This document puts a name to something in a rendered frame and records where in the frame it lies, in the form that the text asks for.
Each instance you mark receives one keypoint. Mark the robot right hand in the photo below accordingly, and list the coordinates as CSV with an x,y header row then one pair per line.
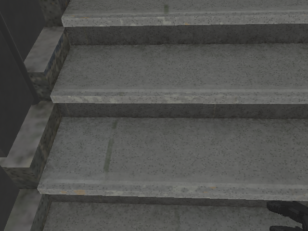
x,y
294,210

